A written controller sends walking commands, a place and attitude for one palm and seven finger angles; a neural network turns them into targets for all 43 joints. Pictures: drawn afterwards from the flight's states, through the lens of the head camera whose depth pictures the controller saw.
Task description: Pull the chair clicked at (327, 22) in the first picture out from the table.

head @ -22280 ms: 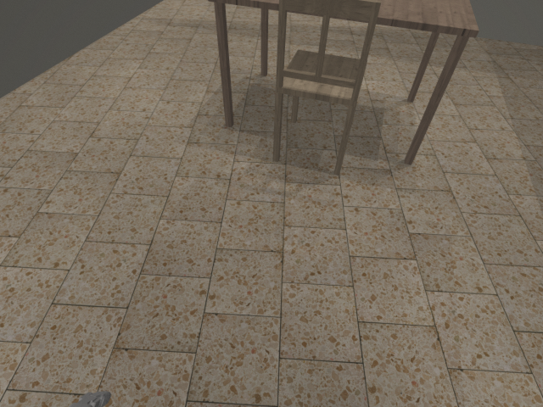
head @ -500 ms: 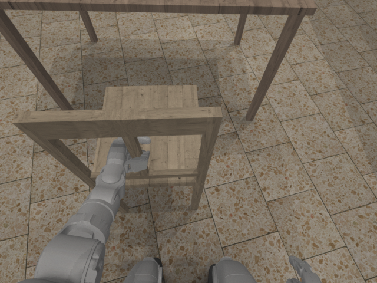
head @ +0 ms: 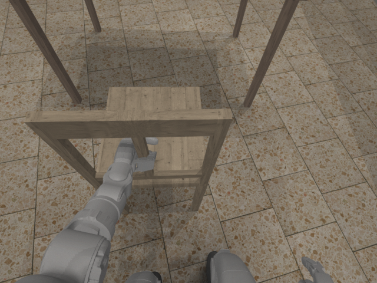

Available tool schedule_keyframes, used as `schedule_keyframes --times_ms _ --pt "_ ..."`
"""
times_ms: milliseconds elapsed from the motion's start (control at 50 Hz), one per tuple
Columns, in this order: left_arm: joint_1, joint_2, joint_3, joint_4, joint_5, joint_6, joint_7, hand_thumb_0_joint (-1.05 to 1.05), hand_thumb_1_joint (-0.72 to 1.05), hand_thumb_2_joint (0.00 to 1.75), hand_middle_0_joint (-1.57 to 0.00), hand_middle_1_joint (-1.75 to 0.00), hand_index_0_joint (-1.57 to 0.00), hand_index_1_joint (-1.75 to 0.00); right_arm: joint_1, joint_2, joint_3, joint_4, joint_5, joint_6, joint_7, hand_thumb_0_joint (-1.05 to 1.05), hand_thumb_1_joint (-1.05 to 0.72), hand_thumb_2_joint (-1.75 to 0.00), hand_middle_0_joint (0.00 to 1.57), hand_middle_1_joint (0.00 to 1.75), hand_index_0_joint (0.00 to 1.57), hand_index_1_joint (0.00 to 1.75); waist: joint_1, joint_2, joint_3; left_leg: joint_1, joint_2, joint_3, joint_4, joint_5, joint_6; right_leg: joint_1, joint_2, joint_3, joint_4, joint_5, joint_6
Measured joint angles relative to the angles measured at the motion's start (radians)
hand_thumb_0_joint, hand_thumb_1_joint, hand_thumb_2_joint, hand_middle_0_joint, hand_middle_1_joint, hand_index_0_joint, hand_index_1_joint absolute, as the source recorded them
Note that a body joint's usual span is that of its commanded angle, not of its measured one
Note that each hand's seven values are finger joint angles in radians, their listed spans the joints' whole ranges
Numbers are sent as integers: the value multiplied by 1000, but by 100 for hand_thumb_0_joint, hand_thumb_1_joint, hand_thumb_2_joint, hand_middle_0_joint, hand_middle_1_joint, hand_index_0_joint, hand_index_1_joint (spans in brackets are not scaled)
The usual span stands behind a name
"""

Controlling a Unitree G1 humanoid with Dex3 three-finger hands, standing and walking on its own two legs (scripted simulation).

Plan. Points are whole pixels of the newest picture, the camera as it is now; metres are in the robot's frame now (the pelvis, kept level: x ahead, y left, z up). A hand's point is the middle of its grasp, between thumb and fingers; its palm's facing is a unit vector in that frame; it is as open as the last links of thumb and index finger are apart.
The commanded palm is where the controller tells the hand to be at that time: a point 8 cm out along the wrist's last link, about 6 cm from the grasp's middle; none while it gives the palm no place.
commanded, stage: step backward, pulling the chair out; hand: left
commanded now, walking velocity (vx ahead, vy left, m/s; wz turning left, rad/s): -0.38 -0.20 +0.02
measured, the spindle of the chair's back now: (144, 156) +0.40 +0.12 -0.10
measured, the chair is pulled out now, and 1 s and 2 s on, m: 0.46 0.79 0.80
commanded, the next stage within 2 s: stop walking, hand still on the chair in 0.34 s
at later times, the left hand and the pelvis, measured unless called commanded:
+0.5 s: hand (153, 230) +0.22 +0.08 -0.07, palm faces +0.02 -0.98 -0.17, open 5.8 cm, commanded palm +0.20 +0.13 -0.06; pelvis -0.14 -0.04 +0.00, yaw +1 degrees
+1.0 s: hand out of the picture +0.06 +0.09 -0.07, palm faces -0.05 -0.99 -0.14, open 5.8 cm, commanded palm +0.05 +0.14 -0.06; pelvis -0.19 -0.01 +0.00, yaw +1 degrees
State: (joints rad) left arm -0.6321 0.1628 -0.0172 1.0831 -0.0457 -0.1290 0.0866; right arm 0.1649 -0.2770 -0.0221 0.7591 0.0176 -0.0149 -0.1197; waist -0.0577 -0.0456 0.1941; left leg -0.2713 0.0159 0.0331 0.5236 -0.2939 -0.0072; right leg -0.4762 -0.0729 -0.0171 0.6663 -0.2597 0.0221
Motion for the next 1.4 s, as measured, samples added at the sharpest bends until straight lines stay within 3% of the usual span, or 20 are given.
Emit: schedule_keyframes --times_ms 40,100,160,220,240,280,300,340,380,420,480,560,600,640,700,740,780,840,1000,1400 --pt "18 1 9 5 1 -8 -5 9 64 74 -25 -124 -50 -145 16 26 5 -14 -16 -2 19 1 -90 -90 20 30 20 30 1 25 -1 -8 26 -9 -7 17 0 -8 36 -1 131 -114 -12" --pt "36 3 20 32 -3 -33 -16 10 64 76 -25 -123 -50 -145 39 70 18 -6 -15 -6 42 1 -90 -90 20 30 20 30 22 55 -3 -11 59 -13 -27 48 -10 41 65 -11 152 -147 -15" --pt "42 15 35 67 -5 -64 -32 11 62 78 -28 -121 -50 -145 54 106 37 21 -13 -19 54 1 -90 -90 20 30 20 30 44 64 -10 -28 76 -6 -29 69 -25 109 66 -6 65 -144 -13" --pt "45 37 65 85 -6 -85 -46 10 60 80 -31 -120 -50 -145 49 113 32 40 -9 -32 49 0 -92 -90 20 30 21 30 49 69 -14 -70 84 -2 6 79 -42 178 58 10 -75 -84 -14" --pt "47 44 79 87 -6 -88 -50 10 59 80 -33 -119 -50 -145 44 108 34 47 -8 -34 50 0 -93 -90 21 30 21 30 50 74 -13 -89 89 -3 28 77 -50 202 56 10 -137 -29 -13" --pt "51 43 110 86 -13 -98 -47 10 59 80 -35 -118 -50 -145 14 78 32 65 2 -34 48 0 -93 -90 21 30 21 30 29 136 19 -119 130 -32 74 87 -51 214 98 -15 -173 22 -13" --pt "58 40 122 89 -18 -106 -46 9 59 80 -35 -117 -50 -145 5 65 29 70 10 -33 43 0 -92 -90 21 30 21 30 19 146 24 -142 123 -48 126 27 -50 202 103 -17 -168 29 -18" --pt "66 33 136 88 -20 -105 -39 9 58 78 -35 -117 -50 -145 -2 45 17 76 25 -32 35 0 -92 -90 21 30 21 30 14 122 18 -192 59 -77 296 -123 -50 163 79 -4 -141 32 -25" --pt "68 23 133 84 -15 -87 -27 9 59 77 -34 -117 -50 -145 2 18 11 73 27 -34 27 0 -92 -90 20 30 21 30 7 93 3 -213 7 -81 423 -184 -53 133 50 6 -130 42 -28" --pt "71 7 129 83 -11 -72 -14 9 60 76 -33 -118 -50 -145 9 -12 9 65 27 -34 21 1 -91 -90 20 30 21 30 -9 77 -14 -199 -18 -77 459 -206 -53 113 25 1 -131 58 -25" --pt "80 -18 109 51 -7 -38 6 9 61 74 -30 -120 -50 -145 21 -47 3 42 27 -26 9 1 -91 -90 20 30 20 30 -29 61 -33 -118 -23 -64 358 -207 -49 86 -4 -13 -133 84 -15" --pt "138 -49 54 -84 -3 16 17 8 62 73 -29 -124 -50 -145 44 -70 -10 -19 16 -20 -5 1 -91 -90 20 30 20 30 -52 55 -48 50 -4 -31 51 -86 -30 46 -28 -37 -116 109 3" --pt "161 -51 22 -142 -1 31 14 7 62 73 -28 -126 -50 -145 42 -47 -16 -31 8 -13 -11 1 -91 -90 20 30 20 30 -40 14 -33 99 -25 -6 -36 -58 -15 36 -53 -20 -96 116 11" --pt "202 -52 -3 -177 -8 44 11 7 63 73 -26 -126 -50 -145 56 -15 -8 -53 6 -3 -7 1 -91 -90 20 30 20 30 -10 -6 -30 117 -32 19 -47 -29 -6 42 -43 7 -72 47 6" --pt "283 -72 -30 -197 -15 49 -3 8 64 73 -24 -125 -50 -145 96 27 8 -71 1 5 16 1 -91 -90 19 30 20 30 3 42 -64 115 1 9 -34 -24 -3 90 7 -30 1 -92 -1" --pt "337 -81 -48 -207 -11 40 -19 8 64 73 -25 -125 -50 -145 127 57 24 -67 5 13 38 1 -90 -90 20 30 20 30 20 59 -97 106 10 1 -12 -35 -8 174 32 -52 -69 -78 -8" --pt "374 -87 -59 -214 -6 26 -25 8 63 75 -27 -124 -50 -145 128 77 41 -46 6 18 53 1 -90 -90 20 30 20 30 34 83 -106 105 25 -4 16 -51 -13 223 55 -56 -142 23 -29" --pt "427 -101 -66 -211 -6 6 -26 9 62 76 -28 -123 -50 -145 117 93 50 -20 9 20 55 1 -90 -90 20 30 20 30 28 114 -125 110 32 -16 16 -50 -7 242 62 -68 -160 30 -41" --pt "540 -102 -86 -245 5 -13 -17 9 61 80 -30 -123 -50 -145 94 75 52 -17 -7 7 27 1 -90 -90 20 30 21 30 34 93 -185 147 2 20 -64 -7 2 237 38 -31 -173 39 -21" --pt "594 -78 -98 -351 6 -8 4 8 60 81 -30 -125 -50 -145 63 55 42 -60 -1 16 13 1 -90 -90 20 30 20 30 36 72 -166 136 7 29 -105 22 -1 226 45 -24 -222 76 -23"
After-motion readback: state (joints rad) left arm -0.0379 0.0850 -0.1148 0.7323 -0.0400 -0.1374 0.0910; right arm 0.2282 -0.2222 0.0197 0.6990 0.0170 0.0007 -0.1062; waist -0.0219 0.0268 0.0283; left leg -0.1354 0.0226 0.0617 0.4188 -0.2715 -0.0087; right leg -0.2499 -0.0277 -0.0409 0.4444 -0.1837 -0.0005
